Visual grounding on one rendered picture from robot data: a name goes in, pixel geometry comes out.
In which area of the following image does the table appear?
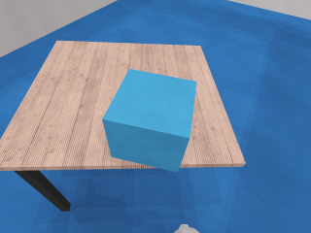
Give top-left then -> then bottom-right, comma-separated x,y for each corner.
0,40 -> 246,212

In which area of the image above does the carton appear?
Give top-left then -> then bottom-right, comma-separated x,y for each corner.
102,69 -> 197,173

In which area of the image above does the right robot shin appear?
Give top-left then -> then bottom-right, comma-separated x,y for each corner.
179,224 -> 189,229

